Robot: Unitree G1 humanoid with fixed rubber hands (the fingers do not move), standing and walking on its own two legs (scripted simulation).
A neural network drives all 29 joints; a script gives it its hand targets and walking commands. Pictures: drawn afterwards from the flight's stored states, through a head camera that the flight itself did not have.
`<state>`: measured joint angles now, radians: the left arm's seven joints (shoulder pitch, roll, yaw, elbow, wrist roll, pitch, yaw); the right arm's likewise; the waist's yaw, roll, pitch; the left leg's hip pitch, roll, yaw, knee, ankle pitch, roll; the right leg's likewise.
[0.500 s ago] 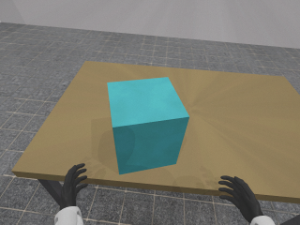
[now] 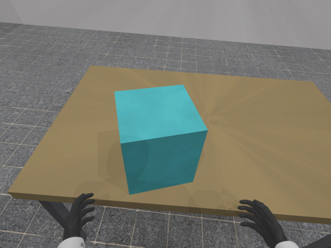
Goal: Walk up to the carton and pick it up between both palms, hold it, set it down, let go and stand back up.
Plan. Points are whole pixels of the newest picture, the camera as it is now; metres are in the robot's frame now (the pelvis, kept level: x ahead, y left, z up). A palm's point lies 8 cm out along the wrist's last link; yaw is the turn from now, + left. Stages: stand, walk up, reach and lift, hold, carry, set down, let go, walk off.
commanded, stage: set down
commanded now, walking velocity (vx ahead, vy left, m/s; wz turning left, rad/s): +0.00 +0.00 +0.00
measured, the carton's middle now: (156, 139) +0.44 +0.07 +0.00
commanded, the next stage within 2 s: let go in 1.34 s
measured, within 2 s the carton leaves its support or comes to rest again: neither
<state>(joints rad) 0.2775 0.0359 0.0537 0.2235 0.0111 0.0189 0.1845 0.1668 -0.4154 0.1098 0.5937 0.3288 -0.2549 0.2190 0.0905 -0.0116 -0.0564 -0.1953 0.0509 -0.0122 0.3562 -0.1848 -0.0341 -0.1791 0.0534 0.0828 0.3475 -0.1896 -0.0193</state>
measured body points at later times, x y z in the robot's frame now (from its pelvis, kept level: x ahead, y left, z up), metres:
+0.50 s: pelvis +0.01 +0.00 +0.00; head -0.01 +0.01 +0.45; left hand +0.18 +0.23 -0.04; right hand +0.21 -0.22 -0.04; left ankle +0.00 +0.15 -0.75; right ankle -0.01 -0.11 -0.75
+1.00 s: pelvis +0.01 +0.00 +0.00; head +0.01 +0.01 +0.45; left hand +0.17 +0.23 -0.07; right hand +0.21 -0.22 -0.06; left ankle +0.00 +0.15 -0.75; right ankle -0.01 -0.11 -0.75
